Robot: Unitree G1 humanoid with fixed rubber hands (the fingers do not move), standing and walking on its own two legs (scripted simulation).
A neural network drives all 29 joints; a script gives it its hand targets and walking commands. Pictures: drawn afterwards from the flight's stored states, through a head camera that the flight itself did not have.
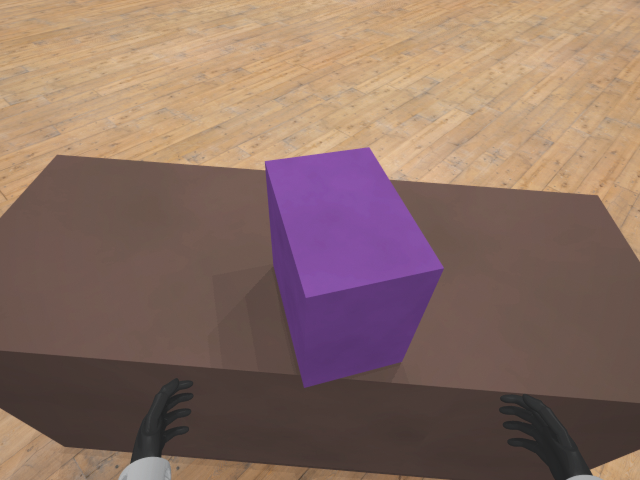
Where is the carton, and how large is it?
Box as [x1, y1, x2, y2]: [265, 147, 443, 387]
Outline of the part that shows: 368,147 265,161 273,265 304,387 401,361 443,269 437,257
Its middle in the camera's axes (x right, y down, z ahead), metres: +0.02 +0.05 +0.61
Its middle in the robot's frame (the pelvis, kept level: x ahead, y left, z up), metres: +0.42 -0.02 -0.01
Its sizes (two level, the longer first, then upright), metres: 0.252 0.169 0.256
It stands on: a pedestal, 0.64 m high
